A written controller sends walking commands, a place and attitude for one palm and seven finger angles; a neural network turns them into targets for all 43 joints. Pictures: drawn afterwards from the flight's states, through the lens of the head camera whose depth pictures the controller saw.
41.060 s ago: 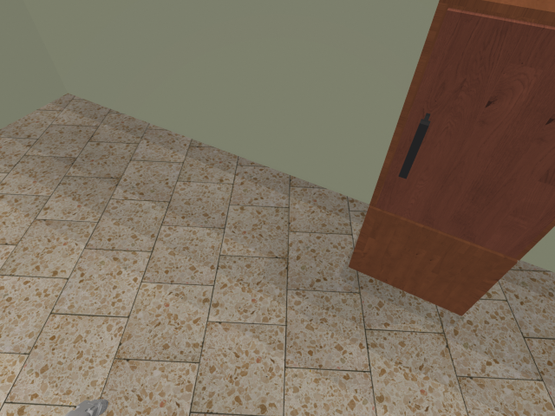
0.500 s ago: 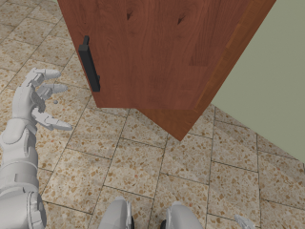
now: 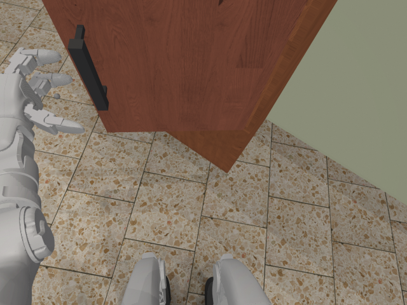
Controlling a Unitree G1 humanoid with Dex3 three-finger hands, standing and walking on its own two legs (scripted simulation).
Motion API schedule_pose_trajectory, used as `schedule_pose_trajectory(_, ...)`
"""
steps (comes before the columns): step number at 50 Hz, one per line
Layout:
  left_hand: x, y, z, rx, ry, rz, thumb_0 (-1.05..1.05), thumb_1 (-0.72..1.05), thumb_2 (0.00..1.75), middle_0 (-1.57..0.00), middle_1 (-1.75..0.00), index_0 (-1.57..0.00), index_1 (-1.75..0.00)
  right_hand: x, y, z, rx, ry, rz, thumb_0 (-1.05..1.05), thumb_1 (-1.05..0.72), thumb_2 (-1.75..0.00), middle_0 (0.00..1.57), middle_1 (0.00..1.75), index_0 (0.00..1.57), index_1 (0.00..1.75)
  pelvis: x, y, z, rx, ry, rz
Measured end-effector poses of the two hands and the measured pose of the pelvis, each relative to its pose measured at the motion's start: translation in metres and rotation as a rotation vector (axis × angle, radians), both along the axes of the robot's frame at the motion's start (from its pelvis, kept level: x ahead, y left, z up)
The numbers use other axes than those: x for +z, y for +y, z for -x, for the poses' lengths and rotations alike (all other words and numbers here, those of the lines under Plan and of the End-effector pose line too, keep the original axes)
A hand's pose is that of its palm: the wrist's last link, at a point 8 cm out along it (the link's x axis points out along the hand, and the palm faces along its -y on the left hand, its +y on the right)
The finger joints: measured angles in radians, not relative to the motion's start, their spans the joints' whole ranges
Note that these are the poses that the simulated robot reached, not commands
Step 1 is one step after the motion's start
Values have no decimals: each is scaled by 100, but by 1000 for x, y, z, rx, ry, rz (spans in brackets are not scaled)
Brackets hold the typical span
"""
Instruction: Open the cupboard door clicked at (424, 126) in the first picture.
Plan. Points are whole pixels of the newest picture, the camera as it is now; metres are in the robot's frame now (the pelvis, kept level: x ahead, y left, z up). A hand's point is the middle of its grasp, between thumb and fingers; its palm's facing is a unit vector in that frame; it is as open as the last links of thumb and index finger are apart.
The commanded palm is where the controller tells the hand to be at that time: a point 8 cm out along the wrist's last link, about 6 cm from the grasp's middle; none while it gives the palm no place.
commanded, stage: move the hooked fingers beside the handle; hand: left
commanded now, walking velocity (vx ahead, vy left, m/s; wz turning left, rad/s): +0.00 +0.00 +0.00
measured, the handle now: (92, 72) +0.56 +0.20 +0.05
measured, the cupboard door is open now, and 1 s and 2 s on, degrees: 39 39 39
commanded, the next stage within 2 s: slide the fingers in behind the handle in 0.98 s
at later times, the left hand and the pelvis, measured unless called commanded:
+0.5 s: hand (59, 84) +0.52 +0.25 +0.05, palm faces +0.05 -1.00 -0.02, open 13.9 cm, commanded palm +0.50 +0.28 +0.05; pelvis +0.01 +0.00 +0.00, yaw -1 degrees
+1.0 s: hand (60, 86) +0.51 +0.25 +0.05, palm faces +0.04 -1.00 -0.01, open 14.0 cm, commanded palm +0.50 +0.28 +0.05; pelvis +0.01 +0.01 +0.00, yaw -1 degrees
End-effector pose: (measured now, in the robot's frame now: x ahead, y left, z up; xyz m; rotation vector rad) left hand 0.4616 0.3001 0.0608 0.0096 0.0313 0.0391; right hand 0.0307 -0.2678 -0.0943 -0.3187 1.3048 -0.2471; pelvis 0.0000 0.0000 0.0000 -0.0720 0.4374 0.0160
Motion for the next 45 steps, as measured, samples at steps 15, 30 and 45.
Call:
schedule_pose_trajectory(15,0,-1,-35,3,3,-13,-1,-50,30,-30,-120,-32,-122,-2,5,31,-50,102,-7,1,-91,-90,21,30,21,30,-6,1,-1,-11,44,11)
schedule_pose_trajectory(30,-6,6,-30,4,11,-1,-1,-50,30,-30,-120,-30,-120,4,12,22,-47,111,-8,1,-91,-90,21,30,21,30,0,7,-7,-8,39,18)
schedule_pose_trajectory(45,-8,6,-27,0,5,2,-1,-50,30,-30,-120,-30,-120,4,15,3,-22,70,-6,1,-91,-90,21,30,21,30,1,12,-9,-5,31,21)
